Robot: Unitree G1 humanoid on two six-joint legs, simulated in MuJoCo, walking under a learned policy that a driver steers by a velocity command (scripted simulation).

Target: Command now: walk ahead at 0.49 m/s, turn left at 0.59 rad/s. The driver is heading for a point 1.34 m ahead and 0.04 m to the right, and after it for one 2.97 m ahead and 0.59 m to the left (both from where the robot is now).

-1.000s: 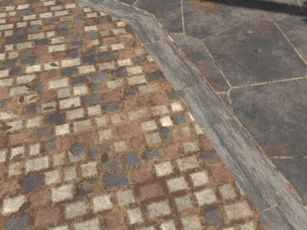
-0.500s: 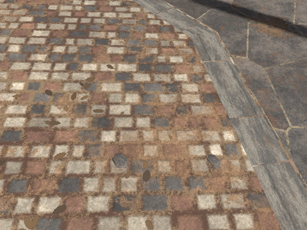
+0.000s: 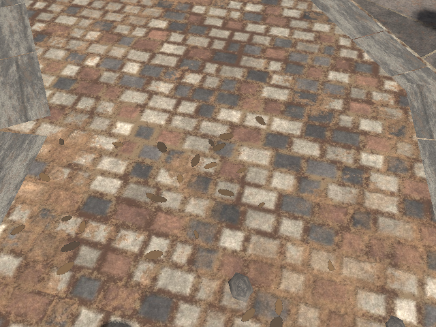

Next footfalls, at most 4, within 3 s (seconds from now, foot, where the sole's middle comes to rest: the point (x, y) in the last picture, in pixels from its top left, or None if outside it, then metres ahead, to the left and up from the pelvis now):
0.36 left None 0.34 0.18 -0.77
0.90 right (233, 259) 0.68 -0.02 -0.77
1.46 left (159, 188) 0.97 0.25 -0.77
2.00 right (225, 190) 0.96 0.00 -0.77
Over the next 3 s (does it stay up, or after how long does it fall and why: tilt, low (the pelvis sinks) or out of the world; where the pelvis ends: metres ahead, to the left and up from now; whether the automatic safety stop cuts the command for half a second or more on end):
stays up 1.12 -0.02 0.00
